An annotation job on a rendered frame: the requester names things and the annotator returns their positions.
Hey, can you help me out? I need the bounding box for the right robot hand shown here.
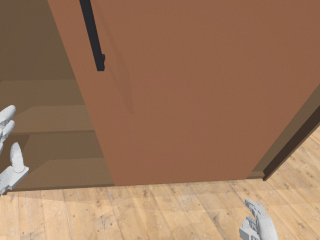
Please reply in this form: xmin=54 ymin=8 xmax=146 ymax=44
xmin=239 ymin=198 xmax=279 ymax=240

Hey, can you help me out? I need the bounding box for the wardrobe door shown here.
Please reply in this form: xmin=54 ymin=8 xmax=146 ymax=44
xmin=47 ymin=0 xmax=320 ymax=186
xmin=252 ymin=84 xmax=320 ymax=172

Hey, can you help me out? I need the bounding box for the left robot hand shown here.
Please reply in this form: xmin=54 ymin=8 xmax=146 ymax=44
xmin=0 ymin=105 xmax=29 ymax=197

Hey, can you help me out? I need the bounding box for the handle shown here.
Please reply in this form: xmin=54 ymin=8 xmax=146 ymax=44
xmin=79 ymin=0 xmax=105 ymax=71

